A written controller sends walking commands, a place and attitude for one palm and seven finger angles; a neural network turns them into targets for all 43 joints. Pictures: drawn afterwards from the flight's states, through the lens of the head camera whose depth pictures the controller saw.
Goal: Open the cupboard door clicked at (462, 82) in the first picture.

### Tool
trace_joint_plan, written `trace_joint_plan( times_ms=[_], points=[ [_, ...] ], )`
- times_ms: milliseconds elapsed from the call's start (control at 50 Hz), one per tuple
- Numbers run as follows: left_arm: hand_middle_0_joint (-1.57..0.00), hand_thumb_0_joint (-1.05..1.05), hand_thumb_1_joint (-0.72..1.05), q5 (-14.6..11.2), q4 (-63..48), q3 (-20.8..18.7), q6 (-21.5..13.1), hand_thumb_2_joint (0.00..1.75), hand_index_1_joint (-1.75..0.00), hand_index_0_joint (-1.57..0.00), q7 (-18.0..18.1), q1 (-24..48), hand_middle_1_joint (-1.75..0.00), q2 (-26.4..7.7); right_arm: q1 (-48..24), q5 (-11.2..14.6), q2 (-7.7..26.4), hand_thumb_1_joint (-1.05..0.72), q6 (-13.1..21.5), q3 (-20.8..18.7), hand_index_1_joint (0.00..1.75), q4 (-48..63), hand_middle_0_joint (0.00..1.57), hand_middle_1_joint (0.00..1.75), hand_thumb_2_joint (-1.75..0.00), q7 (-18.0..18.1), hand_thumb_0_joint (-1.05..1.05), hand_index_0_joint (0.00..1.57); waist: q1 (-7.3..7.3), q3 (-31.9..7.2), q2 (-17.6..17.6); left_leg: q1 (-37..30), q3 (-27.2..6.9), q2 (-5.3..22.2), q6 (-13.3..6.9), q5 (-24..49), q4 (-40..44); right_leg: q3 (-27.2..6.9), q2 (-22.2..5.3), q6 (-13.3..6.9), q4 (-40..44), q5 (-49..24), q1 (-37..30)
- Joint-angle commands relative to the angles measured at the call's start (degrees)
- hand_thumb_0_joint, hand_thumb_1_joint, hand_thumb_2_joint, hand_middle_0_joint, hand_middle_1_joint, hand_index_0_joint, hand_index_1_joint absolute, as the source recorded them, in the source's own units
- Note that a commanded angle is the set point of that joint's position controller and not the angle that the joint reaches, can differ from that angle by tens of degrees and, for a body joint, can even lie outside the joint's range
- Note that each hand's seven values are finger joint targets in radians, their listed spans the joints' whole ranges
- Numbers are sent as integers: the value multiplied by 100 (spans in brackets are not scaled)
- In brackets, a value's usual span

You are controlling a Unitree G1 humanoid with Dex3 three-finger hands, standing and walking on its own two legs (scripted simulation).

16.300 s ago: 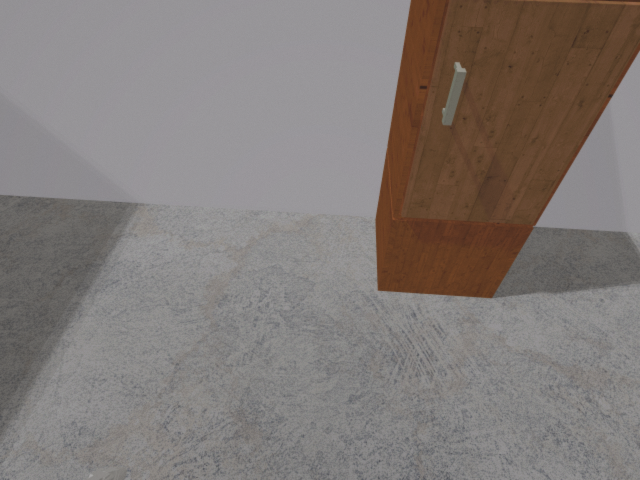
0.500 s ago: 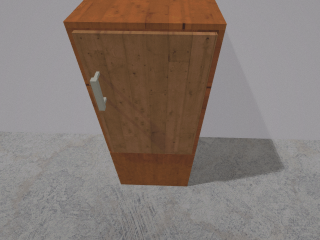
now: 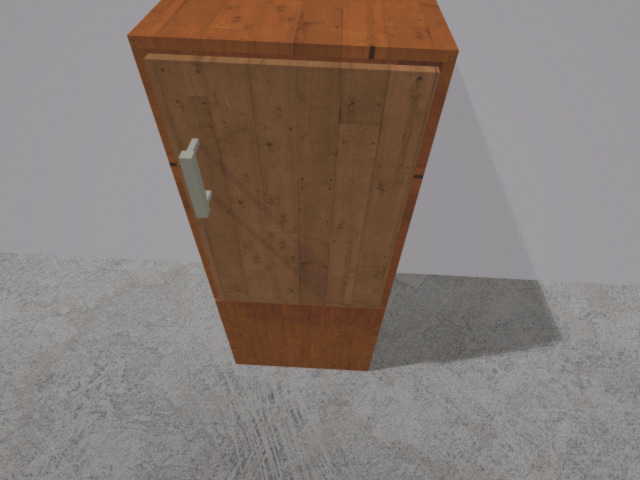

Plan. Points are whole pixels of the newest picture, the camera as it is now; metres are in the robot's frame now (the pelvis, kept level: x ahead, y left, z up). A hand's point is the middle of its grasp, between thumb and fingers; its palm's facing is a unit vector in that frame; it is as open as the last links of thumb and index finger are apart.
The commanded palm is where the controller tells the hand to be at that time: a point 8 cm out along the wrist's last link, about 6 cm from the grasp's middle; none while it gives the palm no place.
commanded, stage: look again from close up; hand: left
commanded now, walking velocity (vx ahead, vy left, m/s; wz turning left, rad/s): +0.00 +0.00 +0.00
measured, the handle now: (198, 178) +0.54 +0.24 +0.06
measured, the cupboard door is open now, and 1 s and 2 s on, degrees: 0 0 0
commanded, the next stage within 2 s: raise the hand with hooked fingers in 0.24 s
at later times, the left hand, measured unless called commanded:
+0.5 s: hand (164, 457) +0.16 +0.20 -0.04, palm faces +0.27 -0.96 -0.11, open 7.5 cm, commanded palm +0.10 +0.25 -0.06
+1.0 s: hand (133, 450) +0.15 +0.23 -0.01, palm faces +0.00 -1.00 -0.05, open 10.0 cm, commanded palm +0.13 +0.28 -0.01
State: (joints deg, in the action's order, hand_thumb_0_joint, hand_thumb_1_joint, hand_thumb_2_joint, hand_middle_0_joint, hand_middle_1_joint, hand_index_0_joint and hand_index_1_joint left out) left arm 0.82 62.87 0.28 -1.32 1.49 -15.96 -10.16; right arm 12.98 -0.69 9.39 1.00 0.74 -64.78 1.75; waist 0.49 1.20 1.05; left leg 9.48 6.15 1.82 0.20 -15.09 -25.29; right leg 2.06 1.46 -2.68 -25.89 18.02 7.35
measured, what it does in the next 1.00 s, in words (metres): lowers itself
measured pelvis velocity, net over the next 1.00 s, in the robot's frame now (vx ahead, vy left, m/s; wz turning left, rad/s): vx -0.07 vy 0.00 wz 0.07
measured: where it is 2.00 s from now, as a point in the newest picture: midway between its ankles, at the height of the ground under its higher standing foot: outside the picture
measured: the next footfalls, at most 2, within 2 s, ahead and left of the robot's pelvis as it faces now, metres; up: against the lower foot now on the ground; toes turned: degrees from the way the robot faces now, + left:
none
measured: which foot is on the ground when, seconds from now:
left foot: down 0.00-1.00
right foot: down 0.00-1.00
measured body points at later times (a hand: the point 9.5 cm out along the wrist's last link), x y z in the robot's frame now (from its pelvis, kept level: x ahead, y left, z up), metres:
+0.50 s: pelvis -0.02 +0.00 -0.01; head -0.01 -0.01 +0.44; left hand +0.14 +0.25 -0.03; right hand +0.09 -0.25 -0.13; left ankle -0.02 +0.12 -0.74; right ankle -0.04 -0.09 -0.74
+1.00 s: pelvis -0.07 +0.00 -0.07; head -0.02 +0.01 +0.38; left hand +0.15 +0.28 -0.01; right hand +0.13 -0.20 -0.15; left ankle -0.02 +0.12 -0.74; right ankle -0.05 -0.09 -0.74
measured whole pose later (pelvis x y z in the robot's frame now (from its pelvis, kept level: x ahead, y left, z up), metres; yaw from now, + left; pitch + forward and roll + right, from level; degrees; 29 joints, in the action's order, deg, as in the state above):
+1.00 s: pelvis -0.07 +0.00 -0.07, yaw +4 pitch +10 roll -3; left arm -17.8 7.1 -13.4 -20.3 -23.0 -14.1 -16.7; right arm 12.9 1.9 12.0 13.3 3.0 -33.7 4.0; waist 0.7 -5.5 -1.7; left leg 45.9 -0.5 2.8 -0.4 -24.6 -60.6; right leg 8.2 0.9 -3.2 -57.9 28.0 40.0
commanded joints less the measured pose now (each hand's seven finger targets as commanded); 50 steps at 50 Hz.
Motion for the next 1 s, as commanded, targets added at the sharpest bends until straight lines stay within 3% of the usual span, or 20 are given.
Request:
trace_joint_plan(
  times_ms=[0,300,320,340,360,380,400,420,440,460,480,520,560,600,620,680,740,800,900,980],
  points=[
    [-20,0,90,-13,-220,-116,-65,90,-30,-20,66,-215,-30,-716,189,4,703,-90,108,-144,30,213,20,30,-90,25,0,20,-22,102,-49,-123,-572,533,-199,1169,350,-651,-758,-11,414,-1892,289],
    [-20,0,90,-11,-219,-146,-73,90,-30,-20,46,-78,-30,-833,80,-3,809,-90,117,-164,30,182,20,30,-90,20,0,20,-9,46,-31,-196,-581,553,-182,1175,441,-677,-789,-16,500,-1906,267],
    [-20,0,90,37,-21,-104,-132,90,-30,-20,308,-651,-30,-589,-265,52,778,-90,85,-175,30,579,20,30,-90,-31,0,20,114,471,-223,412,-233,535,-7,1069,-865,-1029,-1211,380,550,-3875,491],
    [-20,0,88,-1134,-8590,-1050,-1354,89,-32,-20,190,3633,-32,-2128,-23,384,1600,-90,906,-313,30,2534,20,30,-90,211,0,20,-513,-2396,-1105,-1061,-498,-220,-211,2122,1,-521,-594,42,-47,-3653,-128],
    [-20,0,85,-690,-7258,-1026,-1187,88,-33,-20,342,978,-33,-1729,-326,242,1181,-90,1390,-238,30,2323,20,30,-90,397,0,20,93,-2489,-1846,-1625,-480,-3,-294,3229,10,-354,-264,-53,-414,-2571,53],
    [-21,0,83,-933,-6461,-307,-521,87,-34,-21,433,-543,-34,-479,-362,365,918,-90,1531,-285,30,2347,20,30,-90,375,0,20,-103,-1564,-1489,-1082,-566,97,-153,3167,-47,114,-210,58,-366,-1472,771],
    [-21,0,81,-1084,-6114,-485,-545,86,-36,-21,309,-259,-36,-202,-117,348,1049,-90,1521,-334,30,2223,20,30,-90,337,0,20,-335,-795,-490,-539,-618,106,-168,2667,-252,285,-200,151,-270,-1401,1162],
    [-21,0,78,-1148,-6147,-741,-858,85,-37,-21,149,137,-37,-469,-234,273,1214,-90,1559,-451,30,2554,20,30,-90,307,0,20,-398,-166,154,137,-671,-31,-188,1854,-512,317,-164,204,-266,-1431,1602],
    [-21,0,76,-1190,-5634,-1024,-1225,84,-39,-21,-73,-102,-39,-574,-174,162,1302,-90,1560,-526,30,2599,20,30,-90,290,0,20,-423,-208,886,625,-626,-100,-196,1313,-805,347,-158,258,-409,-1216,2000],
    [-21,0,74,-1301,-5065,-1062,-1640,83,-40,-21,-372,-763,-40,-289,-250,104,1242,-90,1565,-553,30,2751,20,30,-90,248,0,20,-208,-205,1229,1215,-619,-146,-154,917,-1090,354,-137,276,-737,-964,2264],
    [-21,0,71,-1340,-4646,-1149,-2066,82,-42,-21,-716,-1247,-42,-254,-358,129,1214,-90,1602,-565,30,2938,20,30,-90,151,0,20,44,-255,850,1627,-570,-249,-88,788,-1381,252,-174,213,-1099,-969,2341],
    [-22,0,67,-1540,-4666,-1215,-2985,80,-45,-22,-1497,-1572,-45,-220,-568,87,1190,-90,1635,-602,30,3299,20,30,-90,-12,0,20,322,-867,1007,2431,-504,-315,-2,536,-2014,59,-192,165,-1847,-953,2498],
    [-22,0,62,-1630,-4845,-1245,-3715,78,-48,-22,-2318,-1084,-48,-536,-671,145,1236,-90,1721,-629,30,3643,20,30,-90,-126,0,20,221,-1165,654,3078,-486,-354,16,141,-2609,-322,-310,153,-2238,-647,2774],
    [-22,0,57,-1886,-5016,-1672,-3534,76,-51,-22,-2733,-981,-51,-979,-711,260,1316,-90,1636,-635,30,4056,20,30,-90,-137,0,20,351,-1573,297,3378,-344,-426,-36,-149,-2895,-781,-426,177,-2202,-82,2593],
    [-22,0,55,-2038,-5374,-1714,-3338,75,-53,-22,-2800,-626,-53,-1057,-807,319,1303,-90,1608,-606,30,4279,20,30,-90,-81,0,20,319,-1645,268,3506,-301,-448,-64,-518,-2952,-1012,-475,234,-1963,670,2608],
    [-23,0,48,-2282,-6455,-1896,-2902,72,-57,-23,-2569,327,-57,-1313,-593,336,1275,-90,1507,-513,30,4531,20,30,-90,97,0,20,86,-1665,153,3477,-437,-336,-162,-755,-3110,-1123,-385,305,-1758,1476,2901],
    [-24,0,41,-2021,-7462,-1625,-3039,69,-62,-24,-2200,1050,-62,-1258,-283,284,1175,-90,1542,-438,30,4366,20,30,-90,209,0,20,-168,-1689,-489,2961,-598,-145,-242,-566,-3066,-803,-216,184,-1883,1271,3246],
    [-24,0,34,-1827,-7429,-1392,-2991,66,-66,-24,-2132,1275,-66,-1327,-145,236,1219,-90,1593,-345,30,4130,20,30,-90,292,0,20,-392,-1564,-438,2930,-755,-72,-269,-408,-3080,-568,-99,165,-2068,713,3385],
    [-25,0,22,-1967,-6738,-1748,-2317,61,-74,-25,-2459,694,-74,-1520,-216,306,1260,-90,1622,-275,30,4038,20,30,-90,316,0,20,-127,-1815,-630,2717,-820,-116,-229,-107,-2718,-352,-82,164,-1963,277,2880],
    [-25,0,13,-2171,-6494,-2085,-1862,57,-80,-25,-2431,354,-80,-1588,-338,297,1202,-90,1601,-247,30,4095,20,30,-90,301,0,20,60,-1846,-262,2549,-859,-130,-203,69,-2374,-165,-45,180,-1846,90,2523]
  ],
)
